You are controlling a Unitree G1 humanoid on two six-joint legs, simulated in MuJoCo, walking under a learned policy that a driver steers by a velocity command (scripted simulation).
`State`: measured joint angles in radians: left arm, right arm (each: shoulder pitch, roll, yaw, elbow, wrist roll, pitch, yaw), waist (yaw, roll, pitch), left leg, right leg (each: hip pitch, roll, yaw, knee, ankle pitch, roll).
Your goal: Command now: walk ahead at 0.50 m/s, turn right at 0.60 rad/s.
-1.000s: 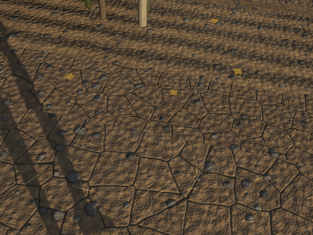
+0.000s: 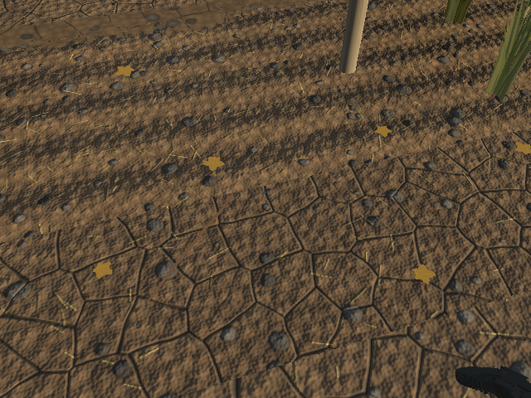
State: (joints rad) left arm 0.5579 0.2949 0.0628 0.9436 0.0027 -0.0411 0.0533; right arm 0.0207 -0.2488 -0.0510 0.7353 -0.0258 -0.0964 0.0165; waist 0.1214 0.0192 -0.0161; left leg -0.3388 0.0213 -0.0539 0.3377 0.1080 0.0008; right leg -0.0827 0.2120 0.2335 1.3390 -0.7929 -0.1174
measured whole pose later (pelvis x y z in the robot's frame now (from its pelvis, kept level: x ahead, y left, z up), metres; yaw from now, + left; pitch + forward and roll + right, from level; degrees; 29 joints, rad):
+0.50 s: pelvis +0.18 +0.02 -0.02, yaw -2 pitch +0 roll +1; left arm 0.01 0.19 -0.02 0.82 0.01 -0.03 0.01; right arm 0.43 -0.17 -0.02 0.94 0.01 -0.01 -0.01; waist -0.08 0.01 0.07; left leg -0.29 -0.05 0.01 0.95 -0.58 0.05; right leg -0.37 0.03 -0.06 0.51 -0.14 -0.08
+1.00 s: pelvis +0.17 +0.07 -0.01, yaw +15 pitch +1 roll -3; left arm 0.19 0.29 0.08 0.83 0.03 0.06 0.00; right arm 0.30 -0.26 -0.05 0.76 -0.01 0.05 0.01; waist 0.00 -0.03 0.00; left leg -0.23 -0.05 -0.05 0.43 -0.21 0.09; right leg -0.54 -0.01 0.00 1.02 -0.30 0.02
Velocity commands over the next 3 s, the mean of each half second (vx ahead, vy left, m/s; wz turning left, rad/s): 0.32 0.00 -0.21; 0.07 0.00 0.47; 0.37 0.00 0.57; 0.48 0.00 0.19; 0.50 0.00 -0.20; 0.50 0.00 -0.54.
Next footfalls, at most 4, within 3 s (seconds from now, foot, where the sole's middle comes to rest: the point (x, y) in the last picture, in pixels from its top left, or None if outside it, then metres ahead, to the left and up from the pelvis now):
0.40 right None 0.30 -0.06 -0.79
0.82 left None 0.20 0.15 -0.79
1.38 right None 0.40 0.01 -0.79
2.06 left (113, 360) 0.61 0.53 -0.94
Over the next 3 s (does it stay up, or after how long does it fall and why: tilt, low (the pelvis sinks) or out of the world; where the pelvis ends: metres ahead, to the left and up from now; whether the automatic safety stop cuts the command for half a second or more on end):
stays up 0.94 0.62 -0.17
